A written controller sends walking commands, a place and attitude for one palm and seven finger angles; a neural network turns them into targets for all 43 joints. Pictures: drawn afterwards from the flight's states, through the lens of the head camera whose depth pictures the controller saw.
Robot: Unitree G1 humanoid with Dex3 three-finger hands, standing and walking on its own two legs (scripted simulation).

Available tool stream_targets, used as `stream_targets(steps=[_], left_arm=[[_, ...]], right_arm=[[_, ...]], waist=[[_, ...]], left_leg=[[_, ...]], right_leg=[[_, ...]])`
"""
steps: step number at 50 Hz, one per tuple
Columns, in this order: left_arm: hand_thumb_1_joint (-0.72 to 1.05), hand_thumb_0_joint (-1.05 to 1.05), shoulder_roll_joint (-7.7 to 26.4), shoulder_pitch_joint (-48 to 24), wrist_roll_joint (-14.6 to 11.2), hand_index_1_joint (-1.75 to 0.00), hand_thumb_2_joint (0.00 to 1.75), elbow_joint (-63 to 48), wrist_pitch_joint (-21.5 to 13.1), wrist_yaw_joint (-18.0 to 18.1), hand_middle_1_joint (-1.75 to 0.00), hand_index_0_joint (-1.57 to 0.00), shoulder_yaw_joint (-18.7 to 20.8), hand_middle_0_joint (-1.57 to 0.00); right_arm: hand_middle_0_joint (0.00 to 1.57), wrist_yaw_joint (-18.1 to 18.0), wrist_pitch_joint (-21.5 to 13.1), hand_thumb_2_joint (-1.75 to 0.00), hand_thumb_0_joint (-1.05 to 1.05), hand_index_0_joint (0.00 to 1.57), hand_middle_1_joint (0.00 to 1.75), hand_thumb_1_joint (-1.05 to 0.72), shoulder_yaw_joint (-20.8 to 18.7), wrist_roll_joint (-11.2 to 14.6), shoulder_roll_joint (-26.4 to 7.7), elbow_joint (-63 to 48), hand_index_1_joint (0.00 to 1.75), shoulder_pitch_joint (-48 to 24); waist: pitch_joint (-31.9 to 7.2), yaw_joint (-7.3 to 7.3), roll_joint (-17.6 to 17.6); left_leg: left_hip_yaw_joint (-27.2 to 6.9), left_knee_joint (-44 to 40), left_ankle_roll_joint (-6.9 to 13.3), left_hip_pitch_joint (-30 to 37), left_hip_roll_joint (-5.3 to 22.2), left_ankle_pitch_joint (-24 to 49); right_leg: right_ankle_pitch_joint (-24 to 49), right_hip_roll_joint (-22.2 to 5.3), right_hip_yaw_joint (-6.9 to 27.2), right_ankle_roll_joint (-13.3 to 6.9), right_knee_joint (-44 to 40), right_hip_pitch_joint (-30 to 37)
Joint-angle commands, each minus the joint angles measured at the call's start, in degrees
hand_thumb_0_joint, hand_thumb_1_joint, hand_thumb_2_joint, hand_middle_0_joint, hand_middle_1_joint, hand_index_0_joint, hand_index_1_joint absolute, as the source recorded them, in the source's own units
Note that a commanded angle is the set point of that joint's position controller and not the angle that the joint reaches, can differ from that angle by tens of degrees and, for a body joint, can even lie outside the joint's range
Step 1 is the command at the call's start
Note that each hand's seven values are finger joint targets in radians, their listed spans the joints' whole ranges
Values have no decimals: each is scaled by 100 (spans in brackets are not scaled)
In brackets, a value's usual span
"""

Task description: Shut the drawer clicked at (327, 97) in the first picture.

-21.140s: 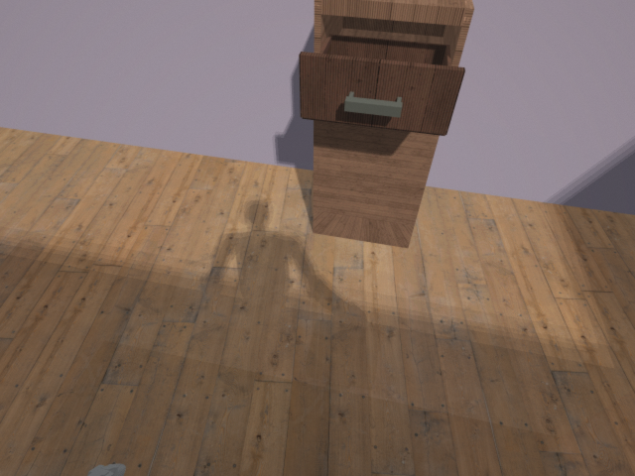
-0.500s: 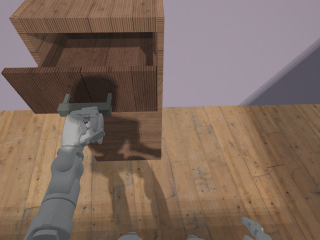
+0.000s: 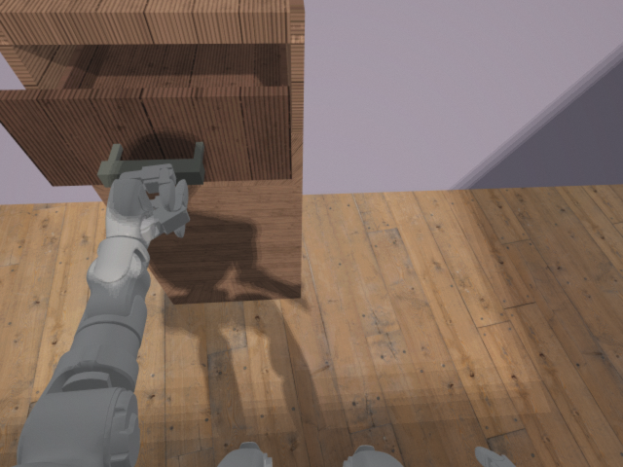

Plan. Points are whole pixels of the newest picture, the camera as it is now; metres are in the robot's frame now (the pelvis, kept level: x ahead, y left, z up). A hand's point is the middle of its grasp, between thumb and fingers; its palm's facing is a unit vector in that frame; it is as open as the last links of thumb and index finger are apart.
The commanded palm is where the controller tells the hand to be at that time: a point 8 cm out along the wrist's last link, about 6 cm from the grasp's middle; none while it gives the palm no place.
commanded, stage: push the drawer shut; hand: left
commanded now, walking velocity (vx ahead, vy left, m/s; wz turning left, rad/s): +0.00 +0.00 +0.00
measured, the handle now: (155, 161) +0.50 +0.22 +0.08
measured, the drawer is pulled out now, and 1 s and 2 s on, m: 0.11 0.01 0.00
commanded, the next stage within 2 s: pull the fist back off the drawer in 1.38 s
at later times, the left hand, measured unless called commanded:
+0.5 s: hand (187, 174) +0.48 +0.17 +0.07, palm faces +0.06 -1.00 -0.02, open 3.1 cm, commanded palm +0.47 +0.22 +0.08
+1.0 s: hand (191, 145) +0.54 +0.17 +0.08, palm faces +0.07 -1.00 -0.03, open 3.3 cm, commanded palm +0.54 +0.22 +0.08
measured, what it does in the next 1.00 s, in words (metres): stands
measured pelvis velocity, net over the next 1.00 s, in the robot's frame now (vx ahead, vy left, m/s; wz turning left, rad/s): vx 0.00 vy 0.02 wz -0.02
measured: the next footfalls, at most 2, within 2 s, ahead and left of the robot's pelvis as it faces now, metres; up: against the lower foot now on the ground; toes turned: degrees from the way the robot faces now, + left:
none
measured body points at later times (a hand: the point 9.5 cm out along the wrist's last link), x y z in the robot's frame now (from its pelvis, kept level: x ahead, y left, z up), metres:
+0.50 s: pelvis +0.00 +0.01 -0.01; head +0.09 +0.02 +0.43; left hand +0.47 +0.22 +0.08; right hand +0.02 -0.26 -0.12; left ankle +0.02 +0.11 -0.70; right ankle +0.01 -0.10 -0.70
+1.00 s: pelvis +0.00 +0.02 -0.02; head +0.12 +0.03 +0.42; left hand +0.53 +0.23 +0.08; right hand -0.03 -0.25 -0.12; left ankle +0.02 +0.11 -0.70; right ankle +0.01 -0.10 -0.70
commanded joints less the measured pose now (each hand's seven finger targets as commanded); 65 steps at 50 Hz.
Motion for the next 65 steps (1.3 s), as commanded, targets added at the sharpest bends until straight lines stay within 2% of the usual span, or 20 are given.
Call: stream_targets(steps=[1,5,9,14,20,21,23,25,27,30,32,38,39,43,50,52,54,58,62,65], left_arm=[[90,0,1331,-3352,-125,-160,90,-1007,-392,164,-160,-140,371,-140],[90,0,1411,-3535,-70,-160,90,-869,-446,190,-160,-140,457,-140],[90,0,1340,-3838,-4,-160,90,-660,-508,252,-160,-140,386,-140],[90,0,1759,-3941,102,-160,90,-383,-565,332,-160,-140,711,-140],[90,0,1805,-4356,222,-160,90,-120,-603,316,-160,-140,651,-140],[90,0,1872,-4379,226,-160,90,-1,-585,320,-160,-140,715,-140],[90,0,2176,-4513,270,-160,90,22,-600,333,-160,-140,907,-140],[90,0,1975,-4704,289,-160,90,-115,-645,323,-160,-140,743,-140],[90,0,1869,-4805,297,-160,90,-18,-646,331,-160,-140,671,-140],[90,0,2150,-4997,348,-160,90,252,-597,387,-160,-140,812,-140],[90,0,2092,-5161,381,-160,90,285,-573,400,-160,-140,734,-140],[90,0,2510,-5409,489,-160,90,470,-580,421,-160,-140,986,-140],[90,0,2553,-5439,510,-160,90,613,-553,415,-160,-140,991,-140],[90,0,2628,-5788,571,-160,90,718,-533,417,-160,-140,943,-140],[90,0,2582,-6234,681,-160,90,914,-463,471,-160,-140,809,-140],[90,0,2734,-6355,731,-160,90,1038,-409,508,-160,-140,881,-140],[90,0,3067,-6509,771,-160,90,936,-411,543,-160,-140,1104,-140],[90,0,2964,-6752,760,-160,90,1054,-350,516,-160,-140,986,-140],[90,0,2876,-6930,739,-160,90,1152,-307,498,-160,-140,791,-140],[90,0,2867,-7106,746,-160,90,1090,-301,517,-160,-140,736,-140]], right_arm=[[20,-77,-170,-90,0,20,30,-90,-321,22,-848,-459,30,417],[20,-37,-138,-90,0,20,30,-90,-352,-19,-880,-428,30,566],[20,-2,-83,-90,0,20,30,-90,-362,-41,-901,-386,30,671],[20,29,4,-90,0,20,30,-90,-370,-87,-951,-354,30,815],[20,59,82,-90,0,20,30,-90,-354,-108,-960,-352,30,930],[20,56,94,-90,0,20,30,-90,-357,-115,-981,-341,30,969],[20,48,116,-90,0,20,30,-90,-361,-137,-1021,-319,30,1041],[20,65,126,-90,0,20,30,-90,-372,-146,-990,-334,30,1082],[20,88,132,-90,0,20,30,-90,-368,-170,-994,-292,30,1117],[20,84,170,-90,0,20,30,-90,-356,-185,-1069,-257,30,1216],[20,82,166,-90,0,20,30,-90,-352,-188,-1058,-258,30,1239],[20,88,201,-90,0,20,30,-90,-328,-248,-1096,-245,30,1413],[20,89,209,-90,0,20,30,-90,-318,-244,-1114,-242,30,1424],[20,90,211,-90,0,20,30,-90,-292,-274,-1140,-237,30,1517],[20,110,236,-90,0,20,30,-90,-287,-343,-1201,-182,30,1711],[20,113,243,-90,0,20,30,-90,-275,-358,-1228,-169,30,1785],[20,108,257,-90,0,20,30,-90,-272,-390,-1260,-169,30,1874],[20,92,259,-90,0,20,30,-90,-254,-386,-1238,-126,30,1959],[20,75,214,-90,0,20,30,-90,-214,-366,-1275,-106,30,1939],[20,49,159,-90,0,20,30,-90,-202,-373,-1291,-92,30,1964]], waist=[[-1994,-329,121],[-2392,-319,333],[-2316,-434,227],[-2351,-433,165],[-2266,-535,397],[-2231,-571,256],[-2299,-563,362],[-2610,-596,531],[-2580,-634,674],[-2356,-737,371],[-2411,-800,457],[-2652,-812,606],[-2600,-872,519],[-2457,-948,798],[-2690,-1172,886],[-2631,-1198,863],[-2931,-1175,919],[-2725,-1340,860],[-2526,-1445,1092],[-2644,-1454,1282]], left_leg=[[-150,-563,113,1009,-83,578],[-191,-491,93,1231,-70,870],[-217,-455,106,1223,-49,945],[-172,-403,125,996,-55,969],[-211,-382,123,976,-36,822],[-213,-355,139,892,-34,803],[-225,-315,142,894,-30,876],[-258,-296,118,1171,-20,1085],[-283,-267,99,1261,2,1071],[-323,-265,127,937,15,857],[-293,-243,145,920,3,790],[-319,-129,142,894,6,1014],[-307,-122,152,793,11,925],[-376,-126,133,811,29,810],[-477,4,124,987,79,1027],[-479,19,138,834,74,901],[-464,89,157,867,71,1107],[-487,97,170,757,87,994],[-537,40,153,725,107,557],[-624,-3,126,896,135,501]], right_leg=[[918,94,427,83,-769,589],[1112,116,377,68,-656,533],[1140,143,344,76,-636,353],[1225,147,398,88,-612,459],[987,180,376,71,-591,167],[974,182,383,77,-603,158],[1032,188,399,67,-567,160],[1136,191,353,68,-512,79],[1030,201,322,62,-518,-126],[865,214,327,80,-527,-189],[828,210,358,94,-560,-208],[982,232,355,75,-480,-198],[919,227,366,96,-502,-223],[715,238,314,64,-479,-527],[751,245,255,83,-410,-893],[656,251,256,87,-413,-914],[819,250,281,94,-384,-771],[749,271,267,105,-444,-879],[398,269,251,96,-470,-1225],[340,261,208,80,-423,-1378]])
